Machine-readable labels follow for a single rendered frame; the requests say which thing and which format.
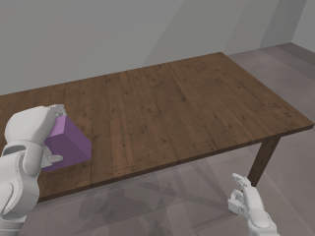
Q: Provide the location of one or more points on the left robot forearm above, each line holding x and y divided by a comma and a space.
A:
20, 165

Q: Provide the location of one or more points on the table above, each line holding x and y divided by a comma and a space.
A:
147, 119

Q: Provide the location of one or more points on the sponge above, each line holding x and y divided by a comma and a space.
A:
66, 140

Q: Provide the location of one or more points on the robot right hand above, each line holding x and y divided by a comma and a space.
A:
241, 203

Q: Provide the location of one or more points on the robot left hand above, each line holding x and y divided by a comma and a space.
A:
34, 125

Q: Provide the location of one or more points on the right robot forearm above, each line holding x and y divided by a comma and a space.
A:
259, 223

